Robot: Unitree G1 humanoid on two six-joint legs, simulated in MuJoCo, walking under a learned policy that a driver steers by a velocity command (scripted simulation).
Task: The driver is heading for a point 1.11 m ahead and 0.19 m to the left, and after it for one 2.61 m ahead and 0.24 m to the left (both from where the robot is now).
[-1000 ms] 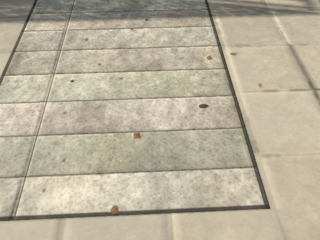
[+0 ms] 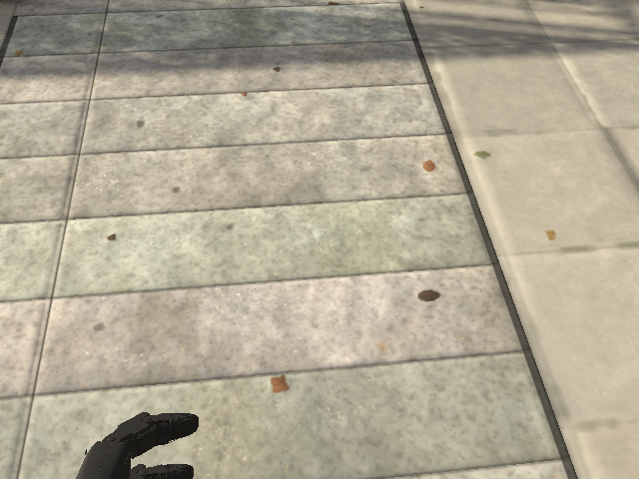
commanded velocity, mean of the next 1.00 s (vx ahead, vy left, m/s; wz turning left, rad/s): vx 0.50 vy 0.00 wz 0.00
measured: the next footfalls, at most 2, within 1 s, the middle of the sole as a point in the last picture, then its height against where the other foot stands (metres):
right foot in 0.04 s outside the picture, level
left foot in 0.56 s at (228, 467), level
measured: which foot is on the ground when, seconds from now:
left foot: down 0.00-0.06, up 0.08-0.54, down 0.56-1.00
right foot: up 0.00-0.02, down 0.04-0.58, up 0.60-1.00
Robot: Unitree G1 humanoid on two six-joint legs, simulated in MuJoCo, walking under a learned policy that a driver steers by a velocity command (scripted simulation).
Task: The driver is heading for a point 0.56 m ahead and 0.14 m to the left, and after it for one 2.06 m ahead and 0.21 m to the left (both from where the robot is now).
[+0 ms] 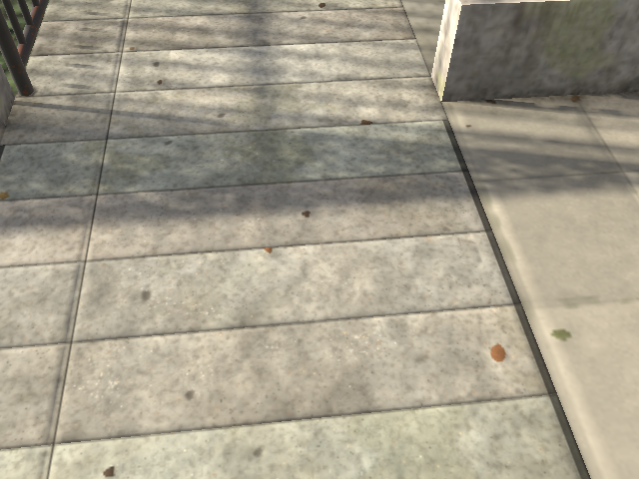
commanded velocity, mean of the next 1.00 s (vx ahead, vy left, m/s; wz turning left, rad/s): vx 0.42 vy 0.00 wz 0.38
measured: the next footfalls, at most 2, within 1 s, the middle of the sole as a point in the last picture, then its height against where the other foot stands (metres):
right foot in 0.12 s outside the picture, level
left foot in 0.70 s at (244, 471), level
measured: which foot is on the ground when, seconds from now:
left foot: down 0.00-0.12, up 0.14-0.68, down 0.70-1.00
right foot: up 0.00-0.10, down 0.12-0.70, up 0.72-1.00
